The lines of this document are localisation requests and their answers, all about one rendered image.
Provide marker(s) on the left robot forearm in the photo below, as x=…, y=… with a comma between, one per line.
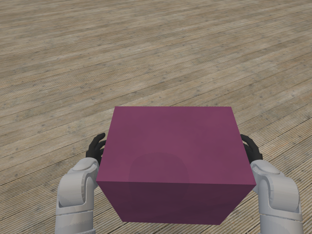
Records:
x=75, y=198

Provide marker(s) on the robot right hand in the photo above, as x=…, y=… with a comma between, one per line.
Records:
x=251, y=149

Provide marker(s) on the carton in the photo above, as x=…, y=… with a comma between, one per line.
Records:
x=174, y=164

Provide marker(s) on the robot left hand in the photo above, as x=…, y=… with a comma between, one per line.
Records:
x=95, y=146

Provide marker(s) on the right robot forearm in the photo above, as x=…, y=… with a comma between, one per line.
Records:
x=278, y=200

